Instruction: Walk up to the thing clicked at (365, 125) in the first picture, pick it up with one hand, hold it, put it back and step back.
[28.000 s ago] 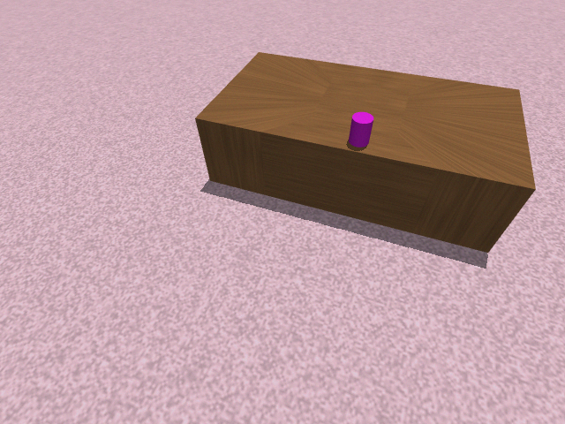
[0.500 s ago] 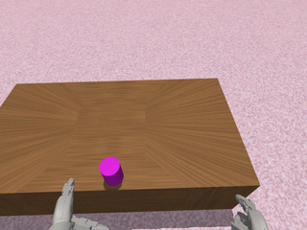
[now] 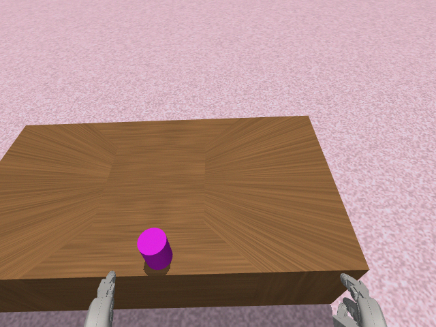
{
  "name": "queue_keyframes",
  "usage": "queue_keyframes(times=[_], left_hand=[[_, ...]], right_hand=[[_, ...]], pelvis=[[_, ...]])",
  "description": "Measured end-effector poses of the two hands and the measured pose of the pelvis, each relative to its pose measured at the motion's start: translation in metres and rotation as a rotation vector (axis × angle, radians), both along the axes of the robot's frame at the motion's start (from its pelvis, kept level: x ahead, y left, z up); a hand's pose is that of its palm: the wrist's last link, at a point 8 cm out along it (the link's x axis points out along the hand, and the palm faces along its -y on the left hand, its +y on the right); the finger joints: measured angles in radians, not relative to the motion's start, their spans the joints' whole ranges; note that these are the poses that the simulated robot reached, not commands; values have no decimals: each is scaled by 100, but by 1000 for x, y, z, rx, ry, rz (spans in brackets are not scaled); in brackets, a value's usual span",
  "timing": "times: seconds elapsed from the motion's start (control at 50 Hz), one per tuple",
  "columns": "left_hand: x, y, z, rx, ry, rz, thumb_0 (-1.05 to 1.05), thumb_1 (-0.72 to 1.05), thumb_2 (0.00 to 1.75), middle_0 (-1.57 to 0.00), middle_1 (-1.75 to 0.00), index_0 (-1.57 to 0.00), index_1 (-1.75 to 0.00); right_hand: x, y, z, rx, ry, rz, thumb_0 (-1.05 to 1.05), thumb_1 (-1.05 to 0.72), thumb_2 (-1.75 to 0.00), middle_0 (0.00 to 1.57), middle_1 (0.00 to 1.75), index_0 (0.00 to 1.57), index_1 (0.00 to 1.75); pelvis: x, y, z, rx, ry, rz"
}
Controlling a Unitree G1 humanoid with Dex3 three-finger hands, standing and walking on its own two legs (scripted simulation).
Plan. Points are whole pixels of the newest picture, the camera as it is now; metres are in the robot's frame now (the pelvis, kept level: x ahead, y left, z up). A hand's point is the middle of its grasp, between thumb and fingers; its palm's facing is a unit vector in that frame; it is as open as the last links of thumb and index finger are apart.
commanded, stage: home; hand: left
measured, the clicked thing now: (155, 249) +0.40 +0.21 -0.28
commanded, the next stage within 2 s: stand in 1.64 s
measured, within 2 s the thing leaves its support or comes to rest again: neither
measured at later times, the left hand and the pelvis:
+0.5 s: hand out of the picture +0.07 +0.26 -0.10, palm faces -0.02 -0.92 -0.39, open 17.7 cm; pelvis -0.01 +0.01 +0.04, yaw +0 degrees
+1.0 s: hand out of the picture +0.00 +0.27 -0.11, palm faces -0.03 -0.93 -0.36, open 17.7 cm; pelvis -0.04 +0.02 +0.05, yaw +0 degrees
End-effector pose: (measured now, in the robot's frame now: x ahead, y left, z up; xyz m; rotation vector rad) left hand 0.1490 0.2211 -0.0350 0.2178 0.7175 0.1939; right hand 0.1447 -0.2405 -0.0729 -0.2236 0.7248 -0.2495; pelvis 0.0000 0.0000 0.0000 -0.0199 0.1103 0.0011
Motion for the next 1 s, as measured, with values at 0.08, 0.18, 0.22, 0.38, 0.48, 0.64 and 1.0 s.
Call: queue_keyframes(times=[0.08,0.18,0.22,0.38,0.48,0.64,1.0], left_hand=[[-4,12,-19,50,71,-84,-1,-55,5,-5,-5,-6,-5],[-24,38,-30,77,182,-81,-1,-57,3,-5,-5,-5,-4],[-33,48,-30,90,221,-68,-1,-57,3,-5,-5,-5,-4],[-65,76,-28,117,343,-8,-1,-59,2,-5,-5,-5,-4],[-81,82,-28,113,397,9,-1,-59,2,-5,-5,-5,-4],[-103,86,-30,93,447,25,-1,-58,2,-5,-5,-5,-4],[-155,94,-35,84,567,54,-1,-59,2,-5,-4,-5,-4]], right_hand=[[-15,-7,-13,-24,158,81,1,-90,-91,20,31,21,30],[-39,-24,-17,-9,278,62,1,-90,-90,20,31,21,30],[-48,-30,-16,-10,307,45,1,-90,-90,20,31,21,30],[-75,-35,-11,-10,406,10,1,-90,-90,20,30,20,30],[-86,-29,-9,1,441,6,1,-90,-90,20,30,20,30],[-99,-22,-7,12,460,14,1,-90,-90,20,30,21,30],[-133,-32,-7,-2,526,-6,0,-90,-90,20,31,21,30]], pelvis=[[-2,-1,6,20,-50,-6],[2,1,15,28,-90,-5],[4,2,19,28,-104,-4],[1,9,33,27,-147,-4],[-5,13,40,25,-166,-6],[-16,17,46,24,-194,-4],[-35,19,48,21,-190,-5]])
